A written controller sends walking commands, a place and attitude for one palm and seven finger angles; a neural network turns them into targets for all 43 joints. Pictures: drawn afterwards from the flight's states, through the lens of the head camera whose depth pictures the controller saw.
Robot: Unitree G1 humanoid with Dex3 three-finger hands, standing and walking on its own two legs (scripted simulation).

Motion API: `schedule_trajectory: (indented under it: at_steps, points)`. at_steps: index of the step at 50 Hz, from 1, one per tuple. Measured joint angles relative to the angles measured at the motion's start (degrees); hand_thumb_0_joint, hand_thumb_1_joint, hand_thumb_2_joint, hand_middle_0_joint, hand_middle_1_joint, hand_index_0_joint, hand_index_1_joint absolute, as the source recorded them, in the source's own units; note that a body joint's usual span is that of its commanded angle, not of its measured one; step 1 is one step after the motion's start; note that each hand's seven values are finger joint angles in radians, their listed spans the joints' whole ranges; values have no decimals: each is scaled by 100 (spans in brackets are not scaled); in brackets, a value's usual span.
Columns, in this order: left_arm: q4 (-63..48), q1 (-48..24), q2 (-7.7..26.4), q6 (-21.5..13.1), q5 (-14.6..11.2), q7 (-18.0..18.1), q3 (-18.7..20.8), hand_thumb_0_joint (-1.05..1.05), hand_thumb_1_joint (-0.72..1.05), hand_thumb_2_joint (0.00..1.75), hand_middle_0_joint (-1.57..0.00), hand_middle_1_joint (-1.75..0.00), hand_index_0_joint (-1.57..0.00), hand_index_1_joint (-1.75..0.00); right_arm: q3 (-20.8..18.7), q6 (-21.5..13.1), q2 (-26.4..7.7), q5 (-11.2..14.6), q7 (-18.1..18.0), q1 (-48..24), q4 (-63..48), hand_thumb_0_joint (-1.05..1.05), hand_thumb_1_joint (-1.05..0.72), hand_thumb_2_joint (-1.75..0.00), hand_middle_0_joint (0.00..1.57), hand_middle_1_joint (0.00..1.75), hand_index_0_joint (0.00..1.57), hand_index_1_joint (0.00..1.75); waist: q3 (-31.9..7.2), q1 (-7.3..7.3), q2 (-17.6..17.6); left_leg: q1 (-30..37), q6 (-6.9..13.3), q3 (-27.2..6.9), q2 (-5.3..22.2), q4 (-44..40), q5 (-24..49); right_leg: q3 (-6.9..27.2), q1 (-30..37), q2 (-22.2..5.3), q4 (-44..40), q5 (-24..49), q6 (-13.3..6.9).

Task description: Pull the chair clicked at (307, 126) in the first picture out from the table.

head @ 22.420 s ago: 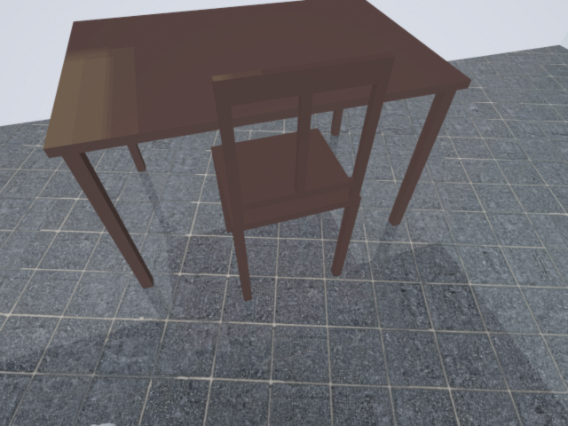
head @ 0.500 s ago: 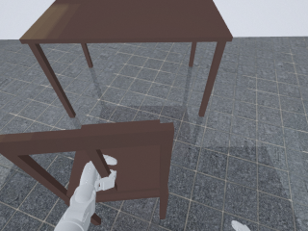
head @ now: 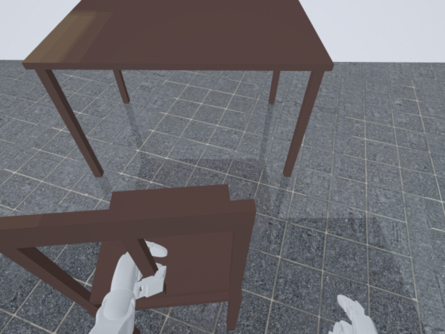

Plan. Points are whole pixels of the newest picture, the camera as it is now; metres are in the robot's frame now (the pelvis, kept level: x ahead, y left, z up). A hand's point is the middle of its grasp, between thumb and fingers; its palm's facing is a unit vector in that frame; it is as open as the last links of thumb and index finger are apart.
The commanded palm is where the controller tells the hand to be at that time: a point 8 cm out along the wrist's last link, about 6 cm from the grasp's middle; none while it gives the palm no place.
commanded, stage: open the thumb and straighten the fingers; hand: left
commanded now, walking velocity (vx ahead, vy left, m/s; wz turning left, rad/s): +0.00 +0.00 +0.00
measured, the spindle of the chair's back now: (148, 268) +0.25 +0.17 -0.07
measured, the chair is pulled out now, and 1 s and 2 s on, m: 0.63 0.63 0.63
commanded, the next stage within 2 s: draw the fingers out of the gap in 0.84 s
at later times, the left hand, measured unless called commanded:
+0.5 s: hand (150, 276) +0.24 +0.16 -0.08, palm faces +0.06 -0.98 -0.16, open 12.3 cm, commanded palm +0.22 +0.21 -0.05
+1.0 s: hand (146, 284) +0.23 +0.17 -0.08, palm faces +0.07 -0.98 -0.17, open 17.4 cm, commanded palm +0.19 +0.22 -0.06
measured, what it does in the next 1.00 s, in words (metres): lowers itself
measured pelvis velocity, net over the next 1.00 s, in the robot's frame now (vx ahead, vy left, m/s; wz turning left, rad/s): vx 0.01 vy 0.00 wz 0.08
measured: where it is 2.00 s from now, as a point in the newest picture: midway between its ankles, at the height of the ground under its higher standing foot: outside the picture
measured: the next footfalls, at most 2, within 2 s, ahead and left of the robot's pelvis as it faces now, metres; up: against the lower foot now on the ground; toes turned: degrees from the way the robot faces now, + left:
none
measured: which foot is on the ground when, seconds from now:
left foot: down 0.00-1.00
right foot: down 0.00-1.00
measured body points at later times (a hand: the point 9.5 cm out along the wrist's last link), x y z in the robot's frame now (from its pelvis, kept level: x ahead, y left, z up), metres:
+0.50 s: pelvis +0.00 +0.00 -0.03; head +0.05 -0.01 +0.41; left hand +0.23 +0.21 -0.06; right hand +0.17 -0.24 -0.13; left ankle -0.02 +0.13 -0.74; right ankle +0.02 -0.13 -0.74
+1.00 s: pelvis +0.01 +0.00 -0.05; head +0.06 -0.01 +0.40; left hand +0.22 +0.22 -0.07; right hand +0.19 -0.24 -0.13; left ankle -0.02 +0.13 -0.74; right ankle +0.02 -0.13 -0.74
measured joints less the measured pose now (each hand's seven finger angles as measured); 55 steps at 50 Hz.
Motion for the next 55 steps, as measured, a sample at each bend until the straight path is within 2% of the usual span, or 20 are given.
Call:
schedule_trajectory:
  at_steps: [6, 9, 12, 16, 21, 25, 29, 41, 47, 55]
  points:
    - [-44, 39, -18, 24, -7, 6, -2, 10, 61, 76, -27, -126, -50, -144, 57, 57, 79, -7, 9, 54, 35, 1, -90, -90, 20, 30, 20, 30, -3, -18, 5, 17, 14, 8, -13, -26, 6, 8, 17, -13, -29, 9, 14]
    - [-312, 156, 37, 137, -166, -78, 33, 10, 60, 76, -28, -128, -50, -144, 80, -6, 83, 166, 199, 126, 11, 1, -90, -90, 20, 30, 20, 30, -231, -170, -71, -404, 19, -90, -78, 227, -55, -84, -381, -86, 276, -121, 20]
    - [-809, 308, 125, 252, -198, -179, 48, 8, 55, 73, -32, -131, -50, -144, 44, -151, 31, 204, 360, 184, -90, 1, -90, -90, 20, 30, 20, 30, -350, -209, -116, -874, 21, -139, -106, 647, -218, -124, -832, -118, 691, -305, 13]
    - [-1356, 430, 199, 457, -191, -233, 9, 5, 34, 63, -37, -134, -50, -144, -16, -312, -103, 183, 432, 206, -234, 1, -90, -90, 20, 30, 20, 30, -469, -221, -57, -1435, 35, -174, -127, 1186, -450, -147, -1361, -140, 1181, -513, 24]
    - [-1810, 517, 215, 885, -227, -250, 69, 2, -5, 43, -41, -132, -47, -138, -48, -397, -215, 159, 388, 182, -384, 1, -90, -90, 20, 30, 20, 30, -618, -202, 58, -1933, 51, -196, -154, 1680, -685, -158, -1847, -168, 1662, -747, 40]
    - [-2224, 738, 230, 1154, -267, -262, 57, 1, -29, 32, -39, -119, -42, -122, -48, -488, -230, 143, 327, 206, -520, 1, -91, -90, 20, 30, 20, 30, -728, -176, 148, -2170, 50, -234, -171, 1951, -837, -191, -2067, -189, 1930, -911, 47]
    - [-2591, 959, 203, 1334, -268, -286, -19, 0, -42, 25, -33, -98, -34, -100, -10, -572, -225, 120, 272, 231, -631, 1, -91, -90, 20, 30, 20, 30, -816, -138, 216, -2328, 48, -292, -188, 2168, -969, -244, -2198, -210, 2137, -1059, 47]
    - [-3170, 1313, 326, 1650, -239, -387, 42, -1, -53, 20, -9, -24, -8, -24, 95, -626, -201, 81, 154, 271, -870, 1, -90, -90, 20, 30, 20, 30, -925, -115, 229, -2634, 1, -454, -180, 2603, -1214, -402, -2430, -210, 2524, -1328, 2]
    - [-3316, 1360, 376, 1736, -261, -425, 42, -1, -53, 20, -3, -8, -3, -8, 83, -648, -255, 83, 108, 316, -867, 1, -90, -90, 20, 30, 20, 30, -954, -148, 243, -2709, -4, -495, -179, 2695, -1254, -442, -2475, -210, 2583, -1362, -1]
    - [-3738, 1982, 396, 1794, -265, -432, 122, -1, -53, 20, -1, -1, -1, -1, 16, -595, -201, 105, 94, 431, -965, 1, -90, -90, 20, 30, 20, 30, -1050, -194, 207, -2755, 3, -455, -162, 2742, -1290, -403, -2539, -192, 2627, -1378, 3]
